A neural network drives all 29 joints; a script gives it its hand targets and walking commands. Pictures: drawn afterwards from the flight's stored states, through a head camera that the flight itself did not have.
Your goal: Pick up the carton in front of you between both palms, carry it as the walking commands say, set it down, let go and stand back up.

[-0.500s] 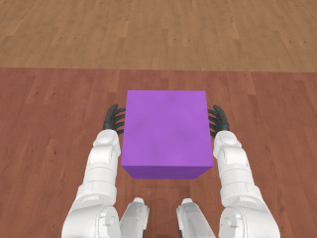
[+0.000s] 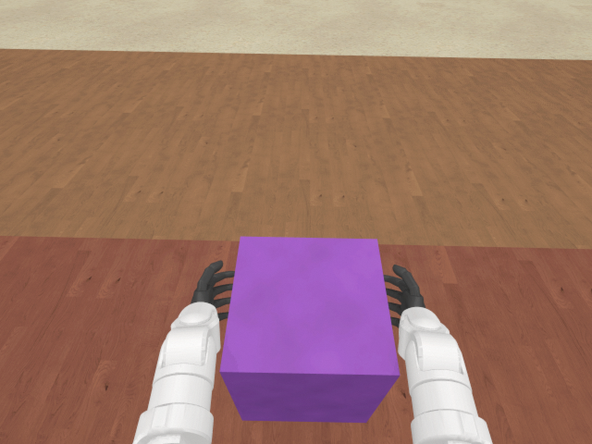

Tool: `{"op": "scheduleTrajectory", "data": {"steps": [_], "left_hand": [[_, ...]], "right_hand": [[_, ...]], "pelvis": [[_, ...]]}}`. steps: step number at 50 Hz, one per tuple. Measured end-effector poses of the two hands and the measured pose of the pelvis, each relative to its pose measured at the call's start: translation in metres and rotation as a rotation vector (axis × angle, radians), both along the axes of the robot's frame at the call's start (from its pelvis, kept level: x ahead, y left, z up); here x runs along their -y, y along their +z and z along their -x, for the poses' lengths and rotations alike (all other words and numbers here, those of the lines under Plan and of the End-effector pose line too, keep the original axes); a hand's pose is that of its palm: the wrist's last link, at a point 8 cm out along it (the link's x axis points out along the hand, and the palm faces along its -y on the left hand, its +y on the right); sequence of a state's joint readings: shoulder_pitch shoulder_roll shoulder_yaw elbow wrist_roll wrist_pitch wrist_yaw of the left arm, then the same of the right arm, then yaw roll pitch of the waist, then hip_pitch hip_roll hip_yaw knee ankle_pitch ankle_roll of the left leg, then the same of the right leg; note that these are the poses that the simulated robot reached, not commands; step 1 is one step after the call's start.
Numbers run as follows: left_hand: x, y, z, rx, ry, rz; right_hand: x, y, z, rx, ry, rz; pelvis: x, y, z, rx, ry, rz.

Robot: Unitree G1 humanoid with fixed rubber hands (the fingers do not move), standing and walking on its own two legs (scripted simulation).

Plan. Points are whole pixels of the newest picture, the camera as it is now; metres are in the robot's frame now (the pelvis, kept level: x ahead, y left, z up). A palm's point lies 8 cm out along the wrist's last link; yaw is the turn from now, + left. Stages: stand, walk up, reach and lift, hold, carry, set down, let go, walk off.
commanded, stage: reach and lift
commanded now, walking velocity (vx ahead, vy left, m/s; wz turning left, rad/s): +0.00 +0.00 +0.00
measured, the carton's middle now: (306, 334) +0.29 +0.00 -0.06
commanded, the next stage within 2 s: hold in 0.98 s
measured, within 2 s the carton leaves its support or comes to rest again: neither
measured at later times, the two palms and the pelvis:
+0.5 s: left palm (202, 307) +0.29 +0.15 +0.03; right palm (414, 312) +0.29 -0.15 +0.03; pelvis -0.01 +0.00 +0.00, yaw +0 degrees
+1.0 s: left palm (202, 302) +0.29 +0.15 +0.04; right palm (416, 307) +0.29 -0.15 +0.04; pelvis +0.00 +0.00 +0.01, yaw +0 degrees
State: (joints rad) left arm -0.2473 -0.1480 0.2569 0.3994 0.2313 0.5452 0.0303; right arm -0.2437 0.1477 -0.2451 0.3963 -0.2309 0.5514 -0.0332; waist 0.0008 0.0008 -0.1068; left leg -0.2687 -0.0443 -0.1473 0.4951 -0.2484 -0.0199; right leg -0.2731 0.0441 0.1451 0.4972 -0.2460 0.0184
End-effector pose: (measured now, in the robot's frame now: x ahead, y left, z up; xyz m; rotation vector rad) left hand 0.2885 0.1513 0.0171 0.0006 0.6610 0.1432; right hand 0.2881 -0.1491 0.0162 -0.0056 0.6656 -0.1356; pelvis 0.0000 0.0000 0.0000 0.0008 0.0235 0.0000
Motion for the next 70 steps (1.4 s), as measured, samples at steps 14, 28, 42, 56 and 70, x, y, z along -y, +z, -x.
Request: {"op": "scheduleTrajectory", "data": {"steps": [14, 28, 42, 56, 70], "left_hand": [[0.0, 0.007, 0.007, -0.031, -0.012, -0.011], [0.0, 0.015, 0.001, -0.022, -0.013, -0.016], [0.001, 0.021, -0.001, -0.027, -0.025, -0.03], [0.002, 0.037, 0.005, 0.008, -0.024, -0.029], [0.002, 0.038, 0.01, -0.013, -0.02, -0.02]], "right_hand": [[0.0, 0.007, 0.008, -0.031, 0.005, 0.01], [0.0, 0.015, 0.002, -0.022, 0.01, 0.013], [0.001, 0.021, 0.0, -0.026, 0.02, 0.03], [0.001, 0.038, 0.006, 0.009, 0.016, 0.028], [0.002, 0.039, 0.011, -0.012, 0.01, 0.019]], "pelvis": [[0.0, 0.0, 0.016, 0.074, -0.002, -0.001], [0.0, 0.004, 0.008, 0.079, -0.002, 0.0], [0.0, 0.008, -0.003, 0.092, -0.003, 0.0], [0.0, 0.009, -0.002, 0.117, -0.001, 0.0], [0.0, 0.008, 0.01, 0.141, -0.002, -0.001]]}}
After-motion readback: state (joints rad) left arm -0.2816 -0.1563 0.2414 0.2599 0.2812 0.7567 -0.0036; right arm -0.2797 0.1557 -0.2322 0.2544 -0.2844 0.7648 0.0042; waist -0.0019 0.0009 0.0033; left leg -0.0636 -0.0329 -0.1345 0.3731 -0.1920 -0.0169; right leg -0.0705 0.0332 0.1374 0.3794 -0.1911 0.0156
